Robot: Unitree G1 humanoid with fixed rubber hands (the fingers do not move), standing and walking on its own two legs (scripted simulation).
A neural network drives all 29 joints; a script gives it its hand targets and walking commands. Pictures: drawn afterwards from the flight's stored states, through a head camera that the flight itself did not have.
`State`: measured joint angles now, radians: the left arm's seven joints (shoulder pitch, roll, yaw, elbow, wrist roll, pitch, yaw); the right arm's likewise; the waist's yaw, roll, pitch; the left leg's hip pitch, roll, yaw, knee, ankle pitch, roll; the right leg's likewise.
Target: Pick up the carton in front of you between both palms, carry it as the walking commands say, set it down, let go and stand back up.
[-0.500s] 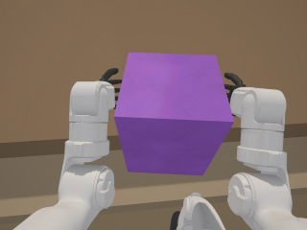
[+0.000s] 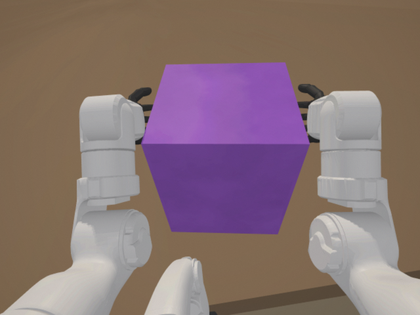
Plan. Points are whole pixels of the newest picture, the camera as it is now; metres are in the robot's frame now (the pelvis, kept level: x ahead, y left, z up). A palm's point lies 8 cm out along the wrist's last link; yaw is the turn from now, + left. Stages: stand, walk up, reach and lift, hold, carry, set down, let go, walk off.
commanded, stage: carry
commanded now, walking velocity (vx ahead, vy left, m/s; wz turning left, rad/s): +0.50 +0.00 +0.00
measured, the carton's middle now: (224, 153) +0.38 +0.00 +0.15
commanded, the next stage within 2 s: none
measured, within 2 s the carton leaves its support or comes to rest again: neither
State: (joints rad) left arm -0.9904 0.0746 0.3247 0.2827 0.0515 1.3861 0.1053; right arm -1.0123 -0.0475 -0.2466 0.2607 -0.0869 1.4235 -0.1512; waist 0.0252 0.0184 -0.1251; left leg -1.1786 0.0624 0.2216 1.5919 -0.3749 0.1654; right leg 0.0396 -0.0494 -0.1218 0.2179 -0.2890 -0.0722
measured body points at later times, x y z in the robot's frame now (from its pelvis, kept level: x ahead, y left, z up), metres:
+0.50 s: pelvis +0.35 -0.08 +0.17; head +0.40 -0.05 +0.62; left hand +0.75 +0.11 +0.33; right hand +0.77 -0.19 +0.35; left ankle +0.15 +0.06 -0.49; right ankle +0.54 -0.15 -0.45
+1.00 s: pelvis +0.69 -0.05 +0.28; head +0.65 -0.06 +0.72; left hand +1.06 +0.10 +0.48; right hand +1.06 -0.20 +0.48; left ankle +0.81 +0.04 -0.45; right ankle +0.54 -0.15 -0.44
